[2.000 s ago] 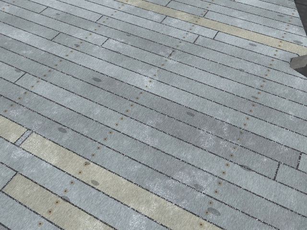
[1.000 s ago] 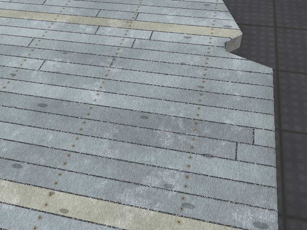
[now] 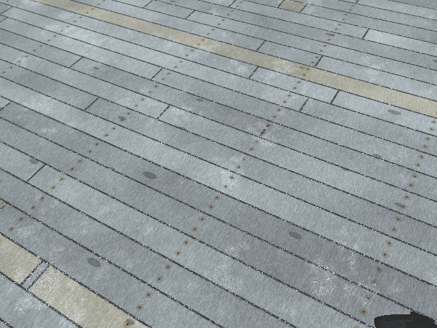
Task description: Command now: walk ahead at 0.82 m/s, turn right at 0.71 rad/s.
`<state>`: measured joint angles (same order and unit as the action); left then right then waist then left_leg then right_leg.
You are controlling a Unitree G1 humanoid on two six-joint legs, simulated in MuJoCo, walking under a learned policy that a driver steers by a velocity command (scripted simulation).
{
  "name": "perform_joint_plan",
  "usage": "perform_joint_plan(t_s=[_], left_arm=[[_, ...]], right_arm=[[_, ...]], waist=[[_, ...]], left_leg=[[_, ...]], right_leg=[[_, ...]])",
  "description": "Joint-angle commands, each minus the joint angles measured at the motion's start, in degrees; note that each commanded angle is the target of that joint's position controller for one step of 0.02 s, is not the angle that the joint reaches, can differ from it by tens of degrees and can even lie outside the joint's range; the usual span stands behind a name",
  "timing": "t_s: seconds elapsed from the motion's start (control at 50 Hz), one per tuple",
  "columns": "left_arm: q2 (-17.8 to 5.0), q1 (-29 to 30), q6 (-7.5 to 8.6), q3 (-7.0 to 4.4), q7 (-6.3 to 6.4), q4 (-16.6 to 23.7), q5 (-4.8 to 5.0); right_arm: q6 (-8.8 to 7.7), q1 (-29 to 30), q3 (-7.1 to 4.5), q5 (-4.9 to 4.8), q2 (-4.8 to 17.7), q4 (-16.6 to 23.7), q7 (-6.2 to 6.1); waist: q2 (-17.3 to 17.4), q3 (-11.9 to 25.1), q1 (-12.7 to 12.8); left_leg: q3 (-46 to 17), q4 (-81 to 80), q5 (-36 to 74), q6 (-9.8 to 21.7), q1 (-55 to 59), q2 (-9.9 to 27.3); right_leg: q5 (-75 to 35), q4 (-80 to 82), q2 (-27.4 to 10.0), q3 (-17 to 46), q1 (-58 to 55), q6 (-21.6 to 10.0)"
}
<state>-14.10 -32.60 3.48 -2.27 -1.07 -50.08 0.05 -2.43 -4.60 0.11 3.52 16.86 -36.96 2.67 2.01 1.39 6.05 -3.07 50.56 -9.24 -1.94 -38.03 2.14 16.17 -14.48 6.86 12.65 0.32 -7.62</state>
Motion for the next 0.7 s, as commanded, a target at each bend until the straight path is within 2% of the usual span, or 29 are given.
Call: perform_joint_plan(t_s=[0.02,0.06,0.08,0.1,0.12,0.14,0.16,0.18,0.2,0.22,0.24,0.26,0.28,0.3,0.34,0.38,0.42,0.44,0.48,0.52,0.56,0.58,0.6,0.62,0.64,0.66,0.68,0.7], left_arm=[[-10.16,-0.61,0.70,-2.92,0.85,1.94,0.07],[-8.74,-3.72,0.36,-2.54,1.35,-0.38,0.05],[-8.27,-3.98,0.17,-2.34,1.62,-1.21,0.07],[-8.23,-3.31,0.21,-2.17,1.84,-1.65,0.07],[-9.12,-3.09,0.54,-2.30,2.14,-2.00,0.10],[-10.77,-1.11,1.07,-2.64,2.32,-1.96,0.25],[-11.63,3.18,1.70,-2.94,2.18,-1.08,0.74],[-8.61,4.95,2.40,-2.41,2.18,0.96,1.07],[-1.75,-5.46,1.48,-1.21,3.25,0.63,3.61],[-9.54,-3.64,0.64,-2.10,3.37,0.23,1.51],[-9.30,2.29,0.31,-2.26,2.90,0.18,0.72],[-7.88,6.23,0.08,-1.85,2.36,0.92,-0.32],[-6.69,8.86,-0.54,-1.62,1.60,1.37,-1.01],[-5.50,9.54,-1.38,-1.53,0.93,1.60,-1.98],[-2.64,8.76,-2.49,-0.96,0.37,1.63,-2.50],[-1.75,9.30,-2.97,-0.54,0.14,2.03,-2.36],[-1.09,12.65,-3.14,0.33,0.03,2.58,-2.06],[-1.30,14.61,-3.26,0.64,0.00,2.76,-1.81],[-2.13,17.82,-3.45,1.00,0.12,2.99,-1.66],[-2.96,19.76,-3.20,1.17,0.45,2.95,-1.86],[-3.80,20.52,-2.32,1.23,0.92,2.36,-2.52],[-5.49,20.20,-1.72,1.13,1.37,2.29,-2.70],[-8.99,19.93,-1.51,0.70,1.94,2.62,-2.64],[-7.14,21.36,-2.13,1.14,2.42,2.68,-0.99],[-5.63,23.35,-2.47,1.48,2.49,2.82,-0.89],[-4.93,26.03,-2.68,1.75,2.52,2.85,-0.96],[-4.28,26.97,-2.85,2.02,2.58,2.57,-1.14],[-4.51,26.45,-2.90,1.95,2.76,1.97,-0.92]], right_arm=[[-1.14,14.14,0.01,-0.58,2.44,7.80,0.19],[-1.70,16.86,0.65,-0.81,0.99,8.93,0.19],[-1.99,16.34,0.79,-1.05,0.58,8.87,-0.03],[-2.15,13.49,0.59,-1.24,0.97,8.05,-0.51],[-2.29,8.57,-0.10,-1.24,2.86,6.46,-1.28],[-2.59,1.21,-0.92,-1.50,5.16,4.29,-2.16],[-3.27,-9.22,-1.80,-1.21,7.46,1.26,-3.15],[-3.82,-18.75,-2.60,0.08,10.34,-1.48,-4.05],[-3.56,-22.65,-3.59,0.96,12.63,-2.72,-3.26],[-2.60,-21.02,-3.99,-2.22,9.16,-1.89,-2.77],[-2.81,-15.18,-2.96,-2.61,4.78,-1.76,-2.74],[-3.01,-11.43,-1.97,-2.25,1.22,-2.36,-2.63],[-3.18,-10.84,-1.61,-2.06,0.44,-3.34,-2.83],[-3.36,-12.25,-1.56,-2.46,0.72,-4.94,-3.03],[-3.94,-12.46,-1.71,-2.79,1.59,-7.03,-2.74],[-4.09,-9.98,-1.60,-2.14,2.23,-7.58,-2.48],[-3.71,-8.89,-1.51,-2.01,2.47,-8.36,-2.15],[-3.45,-9.59,-1.62,-2.18,2.84,-8.97,-2.02],[-2.83,-11.15,-1.82,-2.67,3.50,-10.11,-1.84],[-2.00,-11.88,-2.07,-2.91,4.21,-10.98,-1.88],[-1.15,-13.16,-1.96,-2.99,3.84,-11.74,-2.35],[-0.92,-16.06,-1.77,-2.32,3.07,-12.23,-2.56],[-0.64,-22.16,-1.30,-1.92,0.62,-12.36,-2.73],[0.71,-25.29,-0.50,-3.31,-1.80,-14.71,-3.47],[1.86,-23.47,-0.83,-3.31,0.02,-15.22,-4.07],[2.39,-21.24,-1.10,-2.88,0.67,-15.01,-4.17],[2.71,-19.95,-1.20,-2.70,0.98,-15.21,-4.08],[2.89,-19.37,-1.29,-2.54,1.44,-15.38,-3.97]], waist=[[-6.82,-7.56,0.84],[-7.46,-6.85,2.43],[-7.73,-5.70,2.15],[-8.23,-3.59,0.59],[-9.24,-0.53,-1.58],[-10.03,2.27,-5.86],[-10.07,5.93,-11.97],[-4.43,12.55,-14.65],[12.26,23.61,-9.58],[3.78,28.83,-10.81],[2.24,19.74,-9.29],[0.81,11.56,-8.17],[0.60,7.00,-7.60],[0.90,3.44,-6.84],[1.44,2.61,-4.33],[3.07,3.58,-2.35],[5.21,3.80,-2.38],[6.27,3.96,-3.19],[6.11,3.81,-4.36],[4.79,2.16,-4.64],[2.18,0.32,-4.71],[-1.82,0.42,-5.40],[-9.91,2.16,-8.73],[-11.51,4.70,-8.31],[-10.14,1.99,-8.20],[-9.90,0.40,-8.83],[-9.62,0.13,-9.10],[-9.79,-0.50,-8.90]], left_leg=[[4.65,-8.80,4.25,-0.93,-6.12,-3.38],[7.51,-14.61,7.30,0.46,-1.43,-5.47],[8.26,-17.42,9.41,1.50,3.95,-6.65],[8.46,-19.97,10.63,2.63,12.12,-8.37],[7.98,-20.94,11.46,3.66,20.69,-10.06],[6.17,-23.28,14.96,4.77,29.04,-8.81],[2.66,-25.79,21.47,6.50,39.92,-3.91],[-5.19,-20.81,37.12,8.57,52.98,7.73],[-25.84,-11.81,76.21,19.70,70.19,29.36],[-29.20,-15.59,67.14,21.57,65.91,26.19],[-21.48,-20.66,59.12,19.59,56.19,21.33],[-16.29,-24.06,52.46,17.46,48.38,17.46],[-13.42,-27.19,48.89,16.86,42.76,15.31],[-10.50,-29.55,49.90,16.00,36.14,13.61],[-6.43,-32.02,50.21,15.79,29.32,12.38],[-2.52,-32.78,51.17,15.53,25.33,11.27],[1.97,-33.23,47.73,13.38,21.76,8.55],[2.64,-33.46,44.59,12.78,21.15,7.90],[1.73,-33.36,36.82,12.09,20.81,8.16],[0.15,-32.00,28.16,11.37,20.45,8.74],[-0.89,-28.28,15.35,8.77,19.37,7.13],[-0.46,-25.64,6.88,6.52,18.59,5.43],[2.65,-21.14,-10.99,4.51,16.70,1.29],[4.48,-19.89,-17.07,3.79,22.01,-1.07],[4.14,-20.80,-15.63,3.43,23.99,-1.51],[3.92,-22.98,-12.40,3.38,25.93,-1.70],[3.47,-24.97,-9.23,3.16,27.65,-1.38],[2.85,-26.41,-6.78,2.92,28.88,-0.55]], right_leg=[[-19.88,4.62,-10.25,12.91,1.63,-6.02],[-41.60,0.98,-9.95,10.00,0.19,-3.39],[-48.51,-0.77,-9.67,8.44,0.97,-1.40],[-55.66,-3.74,-8.90,7.09,2.57,0.98],[-62.91,-8.51,-8.63,7.47,3.30,3.00],[-64.24,-15.74,-8.51,7.97,4.21,4.46],[-59.29,-25.95,-7.08,7.25,7.77,5.55],[-31.68,-40.27,-4.21,3.88,14.67,5.74],[22.86,-66.80,3.30,-2.04,28.88,8.34],[15.48,-69.97,0.46,-2.10,30.75,7.05],[10.04,-65.86,-1.93,-2.51,31.17,7.29],[8.76,-62.01,-3.30,-4.18,33.13,7.36],[8.33,-59.88,-4.24,-4.54,33.81,7.45],[7.65,-57.14,-4.43,-5.22,30.85,7.50],[6.40,-51.57,-3.95,-6.13,26.32,7.76],[4.03,-44.39,-3.79,-7.59,23.65,7.91],[-2.16,-33.81,-4.73,-10.09,18.55,7.43],[-5.60,-30.68,-4.90,-11.14,16.49,7.35],[-9.77,-26.67,-5.35,-11.80,13.58,7.19],[-10.61,-21.83,-5.74,-12.06,11.45,6.52],[-12.99,-12.63,-6.35,-10.88,7.19,5.26],[-21.01,-8.86,-11.18,-5.89,4.18,4.64],[-37.74,-9.60,-21.61,3.97,0.66,1.65],[-34.67,-7.48,-24.62,5.81,5.83,-4.52],[-25.49,-5.38,-22.01,6.15,10.39,-4.37],[-18.95,-4.58,-18.86,4.19,12.99,-2.25],[-14.61,-4.17,-16.50,2.42,13.98,-0.30],[-11.38,-3.75,-14.95,1.15,15.04,1.14]])
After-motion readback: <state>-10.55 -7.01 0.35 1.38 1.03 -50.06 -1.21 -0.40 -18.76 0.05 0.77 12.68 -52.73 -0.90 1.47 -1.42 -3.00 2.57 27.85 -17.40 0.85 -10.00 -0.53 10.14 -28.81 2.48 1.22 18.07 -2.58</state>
